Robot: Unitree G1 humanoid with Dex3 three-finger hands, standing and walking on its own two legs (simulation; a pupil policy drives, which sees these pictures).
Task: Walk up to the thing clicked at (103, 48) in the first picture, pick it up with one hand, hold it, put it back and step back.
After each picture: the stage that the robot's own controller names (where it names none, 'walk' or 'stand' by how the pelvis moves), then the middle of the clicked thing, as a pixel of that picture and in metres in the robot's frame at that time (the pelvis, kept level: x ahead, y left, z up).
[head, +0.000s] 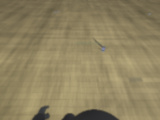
stand; (103, 48) +1.54 -0.32 -0.72
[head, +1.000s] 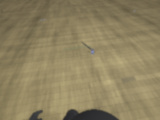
walk; (92, 51) +1.44 +0.05 -0.70
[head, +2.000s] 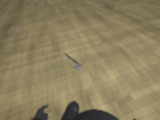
walk; (78, 66) +0.91 +0.25 -0.72
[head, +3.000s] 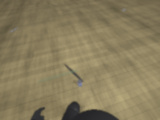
walk; (79, 83) +0.59 +0.17 -0.71
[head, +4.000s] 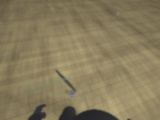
stand; (72, 93) +0.40 +0.16 -0.70
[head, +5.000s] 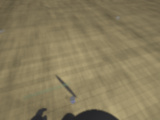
stand; (72, 99) +0.36 +0.17 -0.72
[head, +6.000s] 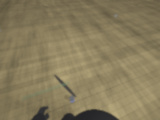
stand; (72, 99) +0.36 +0.17 -0.72
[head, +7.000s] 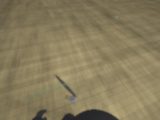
stand; (72, 99) +0.36 +0.17 -0.73
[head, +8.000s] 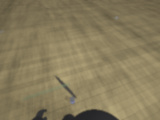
stand; (72, 100) +0.36 +0.17 -0.73
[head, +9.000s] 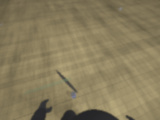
go down; (73, 94) +0.36 +0.16 -0.72
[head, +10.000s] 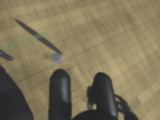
go down; (56, 58) +0.43 +0.23 -0.30
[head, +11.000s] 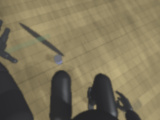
close in; (58, 59) +0.43 +0.23 -0.32
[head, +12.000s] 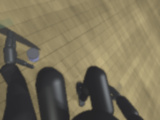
close in; (33, 55) +0.40 +0.27 -0.23
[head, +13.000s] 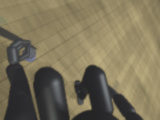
close; (29, 55) +0.40 +0.28 -0.23
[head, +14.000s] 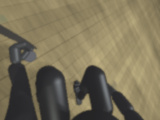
lift; (29, 56) +0.39 +0.28 -0.22
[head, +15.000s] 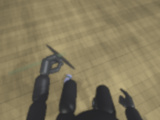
close; (67, 80) +0.34 +0.21 -0.48
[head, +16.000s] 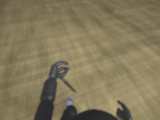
hold; (69, 102) +0.29 +0.18 -0.70
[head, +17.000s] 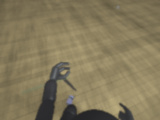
stand; (70, 100) +0.29 +0.19 -0.70
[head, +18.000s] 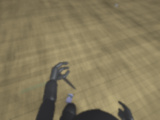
stand; (69, 98) +0.30 +0.19 -0.69
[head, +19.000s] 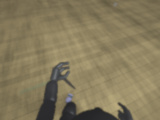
stand; (69, 98) +0.30 +0.19 -0.68
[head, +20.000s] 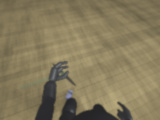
stand; (69, 95) +0.30 +0.19 -0.66
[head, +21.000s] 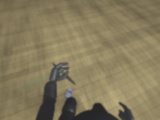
stand; (68, 94) +0.30 +0.20 -0.66
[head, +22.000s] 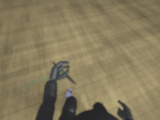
stand; (68, 93) +0.30 +0.20 -0.65
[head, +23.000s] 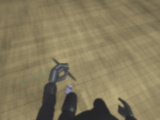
stand; (68, 90) +0.31 +0.20 -0.62
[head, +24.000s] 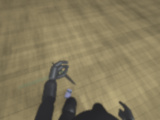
stand; (68, 94) +0.30 +0.20 -0.66
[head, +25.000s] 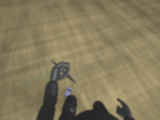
stand; (68, 92) +0.30 +0.21 -0.64
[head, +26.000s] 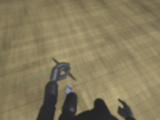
stand; (68, 90) +0.30 +0.21 -0.62
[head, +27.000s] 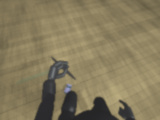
stand; (67, 89) +0.30 +0.21 -0.60
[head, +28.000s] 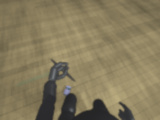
stand; (67, 91) +0.30 +0.21 -0.63
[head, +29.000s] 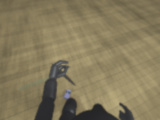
stand; (67, 94) +0.30 +0.21 -0.66
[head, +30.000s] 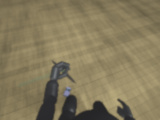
close; (67, 92) +0.30 +0.22 -0.64
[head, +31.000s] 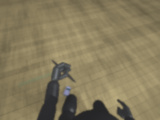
stand; (67, 91) +0.30 +0.22 -0.63
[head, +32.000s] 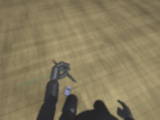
stand; (67, 91) +0.31 +0.22 -0.63
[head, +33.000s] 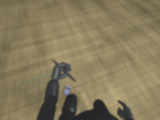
close; (67, 90) +0.31 +0.22 -0.63
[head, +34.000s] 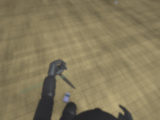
hold; (66, 98) +0.29 +0.22 -0.68
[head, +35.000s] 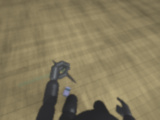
close; (66, 92) +0.30 +0.23 -0.62
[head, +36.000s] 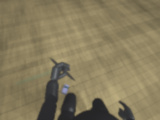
stand; (65, 89) +0.31 +0.24 -0.62
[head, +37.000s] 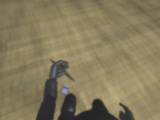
crouch; (64, 90) +0.31 +0.24 -0.63
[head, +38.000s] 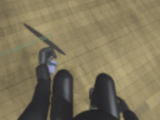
lower; (51, 67) +0.36 +0.29 -0.31
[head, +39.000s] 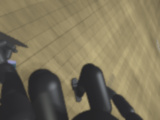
lower; (8, 71) +0.31 +0.33 -0.25
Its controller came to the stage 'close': yes
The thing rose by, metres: 0.01
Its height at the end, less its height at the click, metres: -0.02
